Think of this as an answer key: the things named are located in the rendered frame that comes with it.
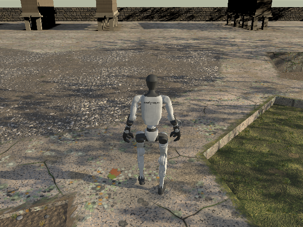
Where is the robot right thigh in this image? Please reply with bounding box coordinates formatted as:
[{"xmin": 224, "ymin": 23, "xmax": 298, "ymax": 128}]
[{"xmin": 158, "ymin": 132, "xmax": 168, "ymax": 166}]

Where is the right robot hand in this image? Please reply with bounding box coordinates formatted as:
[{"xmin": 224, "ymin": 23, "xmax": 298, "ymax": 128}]
[{"xmin": 170, "ymin": 131, "xmax": 181, "ymax": 141}]

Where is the right robot forearm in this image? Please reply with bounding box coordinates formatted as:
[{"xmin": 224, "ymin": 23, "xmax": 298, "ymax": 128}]
[{"xmin": 170, "ymin": 114, "xmax": 180, "ymax": 132}]

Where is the left robot hand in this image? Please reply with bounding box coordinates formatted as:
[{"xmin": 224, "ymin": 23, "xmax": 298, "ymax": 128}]
[{"xmin": 123, "ymin": 132, "xmax": 134, "ymax": 143}]

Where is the humanoid robot torso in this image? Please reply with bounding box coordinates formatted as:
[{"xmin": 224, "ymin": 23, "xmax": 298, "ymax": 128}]
[{"xmin": 141, "ymin": 95, "xmax": 163, "ymax": 142}]

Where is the robot left upper arm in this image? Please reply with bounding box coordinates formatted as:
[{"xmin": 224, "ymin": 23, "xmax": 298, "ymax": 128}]
[{"xmin": 129, "ymin": 95, "xmax": 142, "ymax": 121}]

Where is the left robot forearm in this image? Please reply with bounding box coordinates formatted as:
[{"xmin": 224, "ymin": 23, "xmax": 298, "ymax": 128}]
[{"xmin": 124, "ymin": 114, "xmax": 133, "ymax": 133}]

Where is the robot right upper arm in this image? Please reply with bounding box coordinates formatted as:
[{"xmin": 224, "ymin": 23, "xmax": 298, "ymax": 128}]
[{"xmin": 161, "ymin": 95, "xmax": 175, "ymax": 121}]

